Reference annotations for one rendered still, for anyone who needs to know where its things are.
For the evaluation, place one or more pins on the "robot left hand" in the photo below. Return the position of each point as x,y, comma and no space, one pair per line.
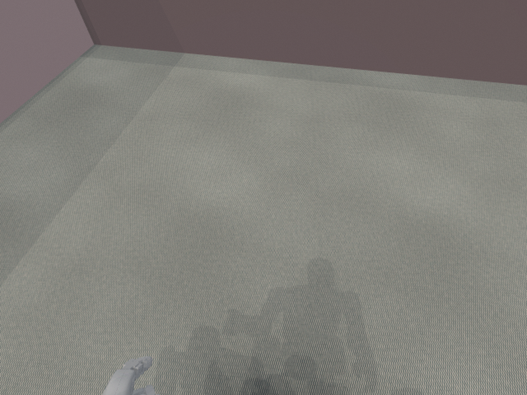
123,380

